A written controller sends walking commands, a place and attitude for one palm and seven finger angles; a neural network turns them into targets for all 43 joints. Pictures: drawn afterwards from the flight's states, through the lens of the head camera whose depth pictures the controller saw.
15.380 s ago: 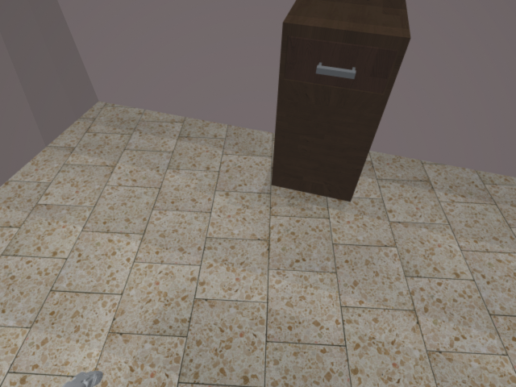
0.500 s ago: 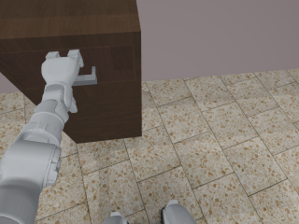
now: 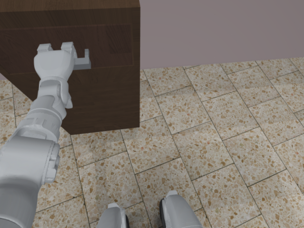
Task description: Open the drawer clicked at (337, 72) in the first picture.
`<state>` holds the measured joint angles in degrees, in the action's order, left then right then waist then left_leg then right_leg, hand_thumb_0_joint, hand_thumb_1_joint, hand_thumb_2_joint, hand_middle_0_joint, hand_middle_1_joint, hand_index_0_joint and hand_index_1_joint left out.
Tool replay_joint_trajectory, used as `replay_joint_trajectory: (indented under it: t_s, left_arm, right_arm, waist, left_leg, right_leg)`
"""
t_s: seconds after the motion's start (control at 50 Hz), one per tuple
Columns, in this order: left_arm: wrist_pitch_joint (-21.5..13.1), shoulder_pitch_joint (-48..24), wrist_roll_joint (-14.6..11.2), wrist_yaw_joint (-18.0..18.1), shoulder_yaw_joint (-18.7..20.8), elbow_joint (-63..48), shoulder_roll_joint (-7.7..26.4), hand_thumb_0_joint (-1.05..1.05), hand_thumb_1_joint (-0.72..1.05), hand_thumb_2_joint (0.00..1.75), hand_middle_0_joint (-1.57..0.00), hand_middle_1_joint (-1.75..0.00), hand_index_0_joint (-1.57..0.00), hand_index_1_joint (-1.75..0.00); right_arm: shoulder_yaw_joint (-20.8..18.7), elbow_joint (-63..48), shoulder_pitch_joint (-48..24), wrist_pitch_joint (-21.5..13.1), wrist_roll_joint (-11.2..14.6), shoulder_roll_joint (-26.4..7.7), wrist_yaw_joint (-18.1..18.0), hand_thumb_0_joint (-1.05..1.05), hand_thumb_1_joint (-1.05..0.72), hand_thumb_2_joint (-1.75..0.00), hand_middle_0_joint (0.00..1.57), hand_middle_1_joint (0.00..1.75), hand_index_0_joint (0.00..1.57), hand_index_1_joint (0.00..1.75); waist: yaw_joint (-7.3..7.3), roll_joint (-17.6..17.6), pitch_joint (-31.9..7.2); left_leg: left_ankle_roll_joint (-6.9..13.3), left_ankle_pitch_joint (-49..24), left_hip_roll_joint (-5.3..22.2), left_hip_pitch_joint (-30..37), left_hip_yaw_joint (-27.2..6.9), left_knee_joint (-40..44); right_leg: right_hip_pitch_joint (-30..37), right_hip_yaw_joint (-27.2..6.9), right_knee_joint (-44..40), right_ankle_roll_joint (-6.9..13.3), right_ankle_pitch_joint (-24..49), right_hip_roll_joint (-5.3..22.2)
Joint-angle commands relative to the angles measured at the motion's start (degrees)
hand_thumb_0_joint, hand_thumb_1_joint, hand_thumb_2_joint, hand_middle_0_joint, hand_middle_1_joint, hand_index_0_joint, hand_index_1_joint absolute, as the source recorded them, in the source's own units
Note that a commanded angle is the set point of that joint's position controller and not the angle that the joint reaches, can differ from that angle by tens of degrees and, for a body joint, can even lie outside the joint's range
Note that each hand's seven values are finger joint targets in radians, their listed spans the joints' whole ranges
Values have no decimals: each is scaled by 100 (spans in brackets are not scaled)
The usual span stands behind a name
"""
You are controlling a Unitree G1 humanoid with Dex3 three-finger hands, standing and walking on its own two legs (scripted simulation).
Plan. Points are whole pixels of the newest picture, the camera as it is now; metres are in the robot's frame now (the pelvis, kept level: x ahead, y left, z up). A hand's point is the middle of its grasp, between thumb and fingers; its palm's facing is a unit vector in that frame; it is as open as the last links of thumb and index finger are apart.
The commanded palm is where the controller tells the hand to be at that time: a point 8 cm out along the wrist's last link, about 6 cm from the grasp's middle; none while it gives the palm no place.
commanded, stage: lower the fingers behind the handle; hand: left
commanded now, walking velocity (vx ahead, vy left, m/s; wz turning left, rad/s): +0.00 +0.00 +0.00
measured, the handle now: (64, 59) +0.58 +0.18 +0.01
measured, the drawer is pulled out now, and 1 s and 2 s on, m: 0.00 0.00 0.03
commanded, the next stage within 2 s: close the thumb around the handle in 0.56 s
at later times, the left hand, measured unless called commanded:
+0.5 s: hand (64, 78) +0.53 +0.19 -0.01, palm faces -0.04 -0.01 -1.00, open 13.7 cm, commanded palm +0.52 +0.18 +0.04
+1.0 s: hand (64, 78) +0.53 +0.19 -0.01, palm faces -0.05 -0.02 -1.00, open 10.6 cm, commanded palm +0.52 +0.18 +0.04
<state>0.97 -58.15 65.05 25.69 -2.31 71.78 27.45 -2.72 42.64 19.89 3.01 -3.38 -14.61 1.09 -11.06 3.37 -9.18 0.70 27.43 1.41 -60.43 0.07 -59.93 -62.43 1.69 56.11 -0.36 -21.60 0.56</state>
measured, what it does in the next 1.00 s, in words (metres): stands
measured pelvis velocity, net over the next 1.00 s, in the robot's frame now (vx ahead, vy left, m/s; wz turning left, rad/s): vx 0.00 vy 0.00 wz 0.00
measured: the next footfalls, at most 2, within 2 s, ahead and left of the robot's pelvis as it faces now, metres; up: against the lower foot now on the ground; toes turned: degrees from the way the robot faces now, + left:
none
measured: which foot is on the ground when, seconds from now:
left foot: down 0.00-1.00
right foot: down 0.00-1.00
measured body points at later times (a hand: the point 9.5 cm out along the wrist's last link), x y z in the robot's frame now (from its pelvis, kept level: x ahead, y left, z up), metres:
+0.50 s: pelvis -0.01 +0.00 -0.01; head +0.15 +0.00 +0.41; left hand +0.53 +0.19 +0.04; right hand -0.03 -0.27 -0.13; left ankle -0.01 +0.11 -0.66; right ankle +0.03 -0.13 -0.66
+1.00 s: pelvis +0.00 +0.00 -0.01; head +0.16 +0.00 +0.42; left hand +0.53 +0.19 +0.04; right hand -0.02 -0.27 -0.13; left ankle -0.01 +0.11 -0.66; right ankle +0.03 -0.13 -0.66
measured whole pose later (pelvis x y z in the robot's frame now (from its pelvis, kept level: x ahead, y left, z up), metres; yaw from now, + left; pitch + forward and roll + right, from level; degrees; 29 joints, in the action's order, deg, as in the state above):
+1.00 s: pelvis +0.00 +0.00 -0.01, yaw +0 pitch +29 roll -2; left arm -0.7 -56.8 64.2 24.3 -2.2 69.5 27.9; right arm -2.3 42.2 20.2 3.1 -3.2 -14.7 0.9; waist -10.5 3.7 -9.6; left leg 0.7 28.8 1.6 -62.0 -0.1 -62.2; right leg -64.0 1.7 58.1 -0.5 -22.7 0.3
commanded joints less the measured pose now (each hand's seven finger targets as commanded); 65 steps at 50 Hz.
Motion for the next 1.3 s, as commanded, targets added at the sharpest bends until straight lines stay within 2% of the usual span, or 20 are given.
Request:
replay_joint_trajectory:
  t_s: [0.0, 0.08, 0.18, 0.32, 0.34, 0.4, 0.44, 0.48, 0.62, 0.64, 0.7, 0.84, 0.92, 0.96, 0.98, 1.06, 1.1, 1.14, 1.22, 1.28]
  left_arm:
    - [34, -2679, -41, -34, 53, -858, 1101, 0, -50, 30, -30, -120, -30, -120]
    - [-13, -2493, -61, -184, 9, -590, 1140, 0, -50, 30, -30, -120, -30, -120]
    - [-204, -2381, -29, -227, -9, -771, 1077, 0, -50, 30, -30, -120, -30, -120]
    - [-398, -2733, 12, -86, 206, -1352, 1406, 0, -50, 30, -30, -120, -30, -120]
    - [-353, -2575, -3, -59, 266, -1253, 1453, 0, -50, 30, -30, -120, -30, -120]
    - [-241, -2656, -33, -9, 227, -1150, 1385, 0, -50, 30, -30, -120, -30, -120]
    - [-157, -2613, -28, 6, 332, -1079, 1588, 0, -50, 30, -30, -120, -30, -120]
    - [-110, -2599, -35, 2, 281, -1115, 1508, 0, -50, 30, -30, -120, -30, -120]
    - [-154, -2582, -61, -76, 186, -1161, 1391, 0, -50, 30, -30, -120, -30, -120]
    - [-164, -2446, -50, -77, 265, -1125, 1459, 0, -50, 30, -30, -120, -30, -120]
    - [-230, -2525, -48, -66, 173, -1146, 1282, 0, -33, 37, -31, -122, -31, -122]
    - [-227, -2357, -47, 17, 97, -1099, 1102, 0, 6, 54, -34, -126, -34, -126]
    - [-193, -2329, -51, 57, 234, -1225, 1238, 0, 28, 64, -36, -128, -36, -128]
    - [-162, -2376, -62, 54, 76, -1231, 1021, 0, 40, 68, -36, -130, -36, -130]
    - [-142, -2300, -61, 61, 236, -1199, 1228, 0, 45, 71, -37, -130, -37, -130]
    - [-125, -2202, -63, 28, 260, -1155, 1300, 0, 68, 80, -38, -133, -38, -133]
    - [-120, -2336, -76, 12, 112, -1090, 1108, 0, 79, 85, -39, -134, -39, -134]
    - [-102, -2195, -71, 7, 306, -998, 1405, 0, 90, 90, -40, -135, -40, -135]
    - [-175, -2146, -79, -9, 297, -1206, 1351, 0, 90, 90, -40, -135, -40, -135]
    - [-196, -1959, -77, -22, 248, -1137, 1238, 0, 90, 90, -40, -135, -40, -135]
  right_arm:
    - [-297, -105, 1220, -61, -21, -1041, -129, 0, -90, -90, 20, 30, 20, 30]
    - [-238, -160, 1189, -52, 9, -1041, -167, 0, -90, -90, 20, 30, 20, 30]
    - [-245, -265, 1198, -69, 4, -1012, -165, 0, -90, -90, 20, 30, 20, 30]
    - [-270, -316, 1217, -120, -3, -1016, -167, 0, -90, -90, 20, 30, 20, 30]
    - [-264, -296, 1190, -121, -4, -1019, -153, 0, -90, -90, 20, 30, 20, 30]
    - [-250, -263, 1174, -125, 2, -1030, -148, 0, -90, -90, 20, 30, 20, 30]
    - [-238, -250, 1197, -98, 9, -1069, -155, 0, -90, -90, 20, 30, 20, 30]
    - [-238, -249, 1205, -93, 14, -1057, -152, 0, -90, -90, 20, 30, 20, 30]
    - [-227, -232, 1199, -67, 19, -1039, -170, 0, -90, -90, 20, 30, 20, 30]
    - [-235, -226, 1203, -63, 19, -1057, -163, 0, -90, -90, 20, 30, 20, 30]
    - [-255, -215, 1201, -77, 3, -1028, -170, 0, -90, -90, 20, 30, 20, 30]
    - [-283, -186, 1203, -78, -3, -1018, -129, 0, -90, -90, 20, 30, 20, 30]
    - [-303, -173, 1233, -59, -19, -1026, -118, 0, -90, -90, 20, 30, 20, 30]
    - [-309, -169, 1204, -54, -11, -1000, -114, 0, -90, -90, 20, 30, 20, 30]
    - [-298, -155, 1212, -43, -10, -1029, -115, 0, -90, -90, 20, 30, 20, 30]
    - [-273, -183, 1174, -23, -7, -1022, -124, 0, -90, -90, 20, 30, 20, 30]
    - [-271, -168, 1156, -32, -4, -1001, -134, 0, -90, -90, 20, 30, 20, 30]
    - [-251, -163, 1160, -14, 4, -1053, -136, 0, -90, -90, 20, 30, 20, 30]
    - [-274, -233, 1161, -12, -4, -1017, -145, 0, -90, -90, 20, 30, 20, 30]
    - [-274, -247, 1111, -9, 3, -1003, -140, 0, -90, -90, 20, 30, 20, 30]
  waist:
    - [-315, 283, -2919]
    - [-338, 83, -2378]
    - [-291, 230, -2557]
    - [-248, 501, -3068]
    - [-181, 536, -3071]
    - [-266, 430, -2942]
    - [-219, 439, -2989]
    - [-205, 421, -3014]
    - [-236, 422, -2852]
    - [-168, 406, -2885]
    - [-237, 323, -2804]
    - [-206, 455, -2783]
    - [-144, 477, -3073]
    - [-207, 440, -2921]
    - [-150, 374, -2919]
    - [-105, 325, -2936]
    - [-234, 270, -2719]
    - [-145, 275, -2702]
    - [-119, 291, -2996]
    - [-71, 256, -2817]
  left_leg:
    - [170, -2319, -171, 1977, -157, 528]
    - [224, -1698, -215, 1363, -73, 511]
    - [209, -1771, -206, 1357, -84, 382]
    - [192, -1817, -182, 1542, -160, 268]
    - [187, -1823, -186, 1554, -142, 273]
    - [192, -1815, -170, 1514, -143, 296]
    - [188, -1843, -183, 1516, -144, 312]
    - [191, -1887, -189, 1545, -133, 347]
    - [186, -1939, -175, 1603, -129, 416]
    - [177, -1967, -176, 1630, -144, 407]
    - [180, -1987, -160, 1649, -142, 390]
    - [146, -2094, -153, 1727, -152, 385]
    - [132, -2390, -156, 1916, -157, 372]
    - [143, -2344, -152, 1884, -121, 380]
    - [142, -2340, -153, 1846, -138, 395]
    - [163, -2274, -192, 1701, -83, 418]
    - [176, -2189, -182, 1649, -72, 418]
    - [175, -2152, -188, 1583, -66, 422]
    - [176, -2350, -197, 1703, -44, 387]
    - [166, -2276, -197, 1619, -24, 403]
  right_leg:
    - [1617, 108, -526, 198, 1546, -299]
    - [1534, 72, -542, 183, 1200, -284]
    - [1394, 87, -377, 198, 1208, -276]
    - [1357, 68, -258, 196, 1168, -275]
    - [1387, 79, -259, 205, 1159, -279]
    - [1335, 92, -298, 189, 1142, -286]
    - [1409, 88, -297, 194, 1184, -286]
    - [1497, 93, -338, 188, 1244, -284]
    - [1513, 95, -392, 189, 1309, -284]
    - [1500, 101, -372, 199, 1288, -290]
    - [1423, 94, -383, 195, 1285, -293]
    - [1357, 119, -361, 209, 1322, -299]
    - [1544, 111, -343, 206, 1562, -297]
    - [1511, 111, -388, 194, 1563, -302]
    - [1574, 109, -380, 201, 1573, -299]
    - [1786, 74, -391, 196, 1668, -294]
    - [1666, 64, -429, 185, 1630, -292]
    - [1694, 66, -401, 190, 1595, -287]
    - [1882, 41, -372, 179, 1824, -283]
    - [1848, 50, -385, 185, 1756, -288]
